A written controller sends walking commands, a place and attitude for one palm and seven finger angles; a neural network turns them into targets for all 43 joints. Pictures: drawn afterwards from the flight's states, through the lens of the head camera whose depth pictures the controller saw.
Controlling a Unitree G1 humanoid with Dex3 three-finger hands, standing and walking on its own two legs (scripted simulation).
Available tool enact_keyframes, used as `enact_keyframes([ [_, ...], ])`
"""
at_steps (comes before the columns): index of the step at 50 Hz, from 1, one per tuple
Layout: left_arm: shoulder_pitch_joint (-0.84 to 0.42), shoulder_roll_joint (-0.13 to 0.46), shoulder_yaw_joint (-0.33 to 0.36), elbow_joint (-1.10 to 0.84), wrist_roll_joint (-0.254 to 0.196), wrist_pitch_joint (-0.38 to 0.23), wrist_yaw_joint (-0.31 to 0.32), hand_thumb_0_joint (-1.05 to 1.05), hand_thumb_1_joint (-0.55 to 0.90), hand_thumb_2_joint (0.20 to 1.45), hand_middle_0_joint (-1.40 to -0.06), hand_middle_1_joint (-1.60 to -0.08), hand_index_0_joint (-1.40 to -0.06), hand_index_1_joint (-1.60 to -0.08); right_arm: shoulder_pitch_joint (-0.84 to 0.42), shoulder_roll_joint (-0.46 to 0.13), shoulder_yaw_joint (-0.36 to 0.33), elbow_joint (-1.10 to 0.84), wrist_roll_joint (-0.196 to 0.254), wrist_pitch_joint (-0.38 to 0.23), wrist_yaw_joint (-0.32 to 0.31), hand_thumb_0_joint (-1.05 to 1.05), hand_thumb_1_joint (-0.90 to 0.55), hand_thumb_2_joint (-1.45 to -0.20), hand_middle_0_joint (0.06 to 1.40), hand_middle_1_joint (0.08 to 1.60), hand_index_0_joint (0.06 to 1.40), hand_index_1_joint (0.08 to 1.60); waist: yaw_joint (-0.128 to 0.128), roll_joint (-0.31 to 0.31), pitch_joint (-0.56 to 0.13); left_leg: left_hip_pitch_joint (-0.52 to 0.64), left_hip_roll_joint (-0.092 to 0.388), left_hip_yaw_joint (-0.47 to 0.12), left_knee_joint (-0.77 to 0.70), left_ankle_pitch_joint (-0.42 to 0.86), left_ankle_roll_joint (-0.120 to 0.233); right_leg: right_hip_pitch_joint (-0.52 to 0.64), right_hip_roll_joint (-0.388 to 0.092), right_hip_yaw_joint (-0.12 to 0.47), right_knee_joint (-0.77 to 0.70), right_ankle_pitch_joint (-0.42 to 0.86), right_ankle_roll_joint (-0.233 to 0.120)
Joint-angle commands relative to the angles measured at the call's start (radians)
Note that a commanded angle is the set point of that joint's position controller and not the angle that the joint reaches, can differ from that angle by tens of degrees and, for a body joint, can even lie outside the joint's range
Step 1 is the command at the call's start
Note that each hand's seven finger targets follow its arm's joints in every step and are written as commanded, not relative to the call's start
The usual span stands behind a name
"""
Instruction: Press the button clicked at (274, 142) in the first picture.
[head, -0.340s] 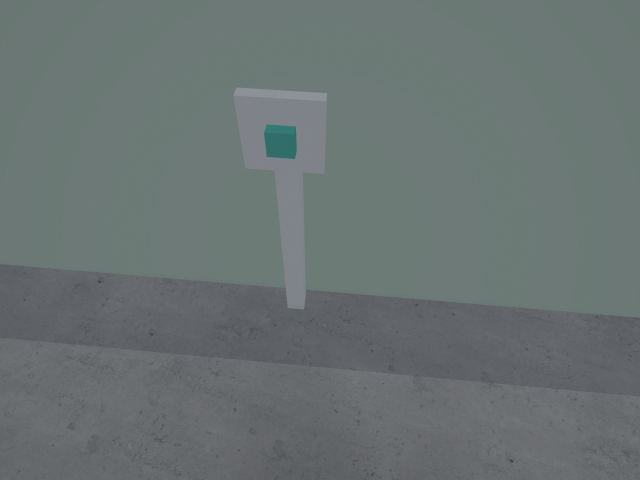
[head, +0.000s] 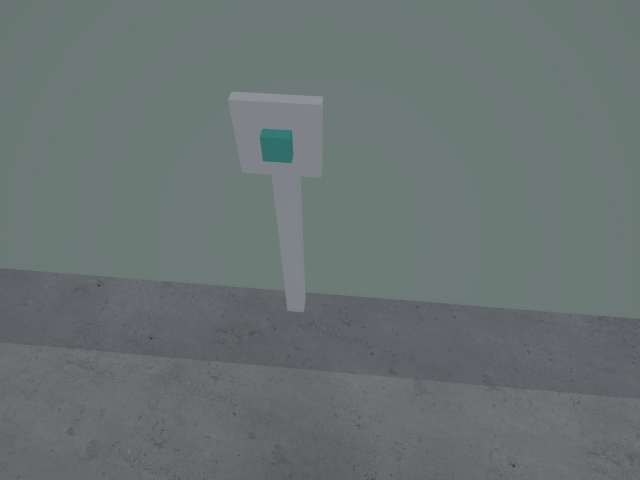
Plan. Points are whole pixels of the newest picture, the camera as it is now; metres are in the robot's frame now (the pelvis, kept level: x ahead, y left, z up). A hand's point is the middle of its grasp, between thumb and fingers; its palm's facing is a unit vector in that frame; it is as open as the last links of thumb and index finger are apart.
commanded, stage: stand and wait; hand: left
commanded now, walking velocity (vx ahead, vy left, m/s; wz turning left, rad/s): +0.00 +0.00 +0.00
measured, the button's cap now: (277, 145) +0.72 +0.13 -0.01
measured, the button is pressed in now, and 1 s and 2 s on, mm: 0 0 0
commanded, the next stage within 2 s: look at it before walking up in 0.30 s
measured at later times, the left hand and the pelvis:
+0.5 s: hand out of the picture +0.01 +0.16 -0.18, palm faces +0.05 -0.98 -0.20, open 7.4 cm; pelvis +0.01 -0.01 +0.00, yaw +0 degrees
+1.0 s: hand out of the picture +0.02 +0.16 -0.17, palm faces +0.03 -0.98 -0.21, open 7.4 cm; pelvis +0.02 -0.02 +0.00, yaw +0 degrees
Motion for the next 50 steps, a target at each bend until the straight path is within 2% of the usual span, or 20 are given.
enact_keyframes([
  [1,0.075,0.100,0.016,-0.020,0.002,-0.011,0.009,0.000,0.900,0.900,-0.200,-0.300,-0.200,-0.300,0.062,-0.093,-0.013,-0.014,0.004,-0.011,-0.006,0.000,-0.900,-0.900,0.200,0.300,0.200,0.300,-0.002,-0.006,0.008,0.021,0.104,-0.073,-0.062,0.151,0.021,-0.048,-0.108,0.083,-0.088,0.126,-0.022],
  [3,0.080,0.106,0.017,-0.020,0.002,-0.014,0.009,0.000,0.900,0.900,-0.200,-0.300,-0.200,-0.300,0.061,-0.100,-0.014,-0.018,0.006,-0.011,-0.006,0.000,-0.900,-0.900,0.200,0.300,0.200,0.300,0.000,-0.019,-0.002,0.032,0.104,-0.073,-0.054,0.169,0.023,-0.041,-0.107,0.082,-0.090,0.147,-0.023],
  [5,0.075,0.106,0.016,-0.020,0.001,-0.015,0.010,0.000,0.900,0.900,-0.200,-0.300,-0.200,-0.300,0.065,-0.097,-0.014,-0.015,0.005,-0.012,-0.007,0.000,-0.900,-0.900,0.200,0.300,0.200,0.300,-0.004,-0.005,-0.013,0.036,0.104,-0.071,-0.054,0.183,0.021,-0.028,-0.109,0.085,-0.086,0.169,-0.023],
  [8,0.078,0.109,0.018,-0.020,0.002,-0.015,0.010,0.000,0.900,0.900,-0.200,-0.300,-0.200,-0.300,0.054,-0.103,-0.014,-0.016,0.006,-0.011,-0.007,0.000,-0.900,-0.900,0.200,0.300,0.200,0.300,-0.001,-0.007,0.004,0.037,0.105,-0.070,-0.055,0.178,0.022,-0.038,-0.107,0.084,-0.092,0.164,-0.024],
  [10,0.072,0.107,0.017,-0.019,0.001,-0.014,0.009,0.000,0.900,0.900,-0.200,-0.300,-0.200,-0.300,0.058,-0.100,-0.013,-0.014,0.005,-0.013,-0.008,0.000,-0.900,-0.900,0.200,0.300,0.200,0.300,-0.003,0.009,-0.003,0.037,0.106,-0.070,-0.057,0.185,0.020,-0.027,-0.109,0.084,-0.089,0.170,-0.024],
  [14,0.070,0.116,0.020,-0.021,0.002,-0.016,0.009,0.000,0.900,0.900,-0.200,-0.300,-0.200,-0.300,0.050,-0.108,-0.016,-0.015,0.006,-0.014,-0.008,0.000,-0.900,-0.900,0.200,0.300,0.200,0.300,-0.001,-0.013,0.005,0.039,0.108,-0.068,-0.058,0.185,0.020,-0.028,-0.112,0.081,-0.094,0.180,-0.025],
  [20,0.067,0.123,0.021,-0.023,0.001,-0.018,0.009,0.000,0.900,0.900,-0.200,-0.300,-0.200,-0.300,0.045,-0.115,-0.016,-0.016,0.005,-0.015,-0.009,0.000,-0.900,-0.900,0.200,0.300,0.200,0.300,0.000,0.000,-0.007,0.048,0.106,-0.068,-0.054,0.207,0.020,-0.012,-0.114,0.081,-0.091,0.219,-0.027],
  [23,0.067,0.125,0.021,-0.026,0.002,-0.019,0.009,0.000,0.900,0.900,-0.200,-0.300,-0.200,-0.300,0.037,-0.122,-0.017,-0.020,0.006,-0.012,-0.009,0.000,-0.900,-0.900,0.200,0.300,0.200,0.300,0.000,-0.017,0.005,0.050,0.107,-0.068,-0.055,0.188,0.019,-0.024,-0.110,0.086,-0.100,0.210,-0.028],
  [27,0.056,0.133,0.021,-0.026,0.001,-0.020,0.008,0.000,0.900,0.900,-0.200,-0.300,-0.200,-0.300,0.038,-0.123,-0.018,-0.017,0.005,-0.014,-0.009,0.000,-0.900,-0.900,0.200,0.300,0.200,0.300,-0.002,-0.006,-0.002,0.051,0.107,-0.067,-0.059,0.196,0.017,-0.011,-0.114,0.088,-0.099,0.225,-0.029],
  [33,0.055,0.140,0.021,-0.029,0.002,-0.021,0.008,0.000,0.900,0.900,-0.200,-0.300,-0.200,-0.300,0.026,-0.134,-0.020,-0.023,0.006,-0.011,-0.009,0.000,-0.900,-0.900,0.200,0.300,0.200,0.300,-0.001,-0.019,-0.001,0.057,0.110,-0.060,-0.056,0.185,0.015,-0.014,-0.111,0.090,-0.106,0.235,-0.029],
  [37,0.050,0.142,0.020,-0.029,0.000,-0.021,0.007,0.000,0.900,0.900,-0.200,-0.300,-0.200,-0.300,0.020,-0.136,-0.019,-0.021,0.005,-0.012,-0.009,0.000,-0.900,-0.900,0.200,0.300,0.200,0.300,-0.002,0.000,-0.002,0.060,0.110,-0.060,-0.061,0.181,0.013,-0.013,-0.115,0.096,-0.107,0.233,-0.030],
  [43,0.044,0.150,0.022,-0.032,0.001,-0.022,0.007,0.000,0.900,0.900,-0.200,-0.300,-0.200,-0.300,0.016,-0.145,-0.020,-0.022,0.006,-0.011,-0.009,0.000,-0.900,-0.900,0.200,0.300,0.200,0.300,-0.001,-0.024,-0.003,0.061,0.114,-0.058,-0.063,0.181,0.013,-0.009,-0.110,0.095,-0.112,0.234,-0.029],
  [47,0.041,0.153,0.023,-0.033,0.000,-0.023,0.006,0.000,0.900,0.900,-0.200,-0.300,-0.200,-0.300,0.013,-0.145,-0.021,-0.021,0.005,-0.013,-0.009,0.000,-0.900,-0.900,0.200,0.300,0.200,0.300,-0.002,-0.006,-0.012,0.064,0.111,-0.059,-0.062,0.186,0.012,0.000,-0.115,0.098,-0.110,0.252,-0.031],
  [50,0.037,0.160,0.025,-0.034,0.000,-0.025,0.007,0.000,0.900,0.900,-0.200,-0.300,-0.200,-0.300,0.012,-0.149,-0.023,-0.023,0.005,-0.014,-0.010,0.000,-0.900,-0.900,0.200,0.300,0.200,0.300,-0.002,-0.015,-0.020,0.068,0.112,-0.057,-0.059,0.200,0.011,0.009,-0.116,0.097,-0.106,0.286,-0.030],
])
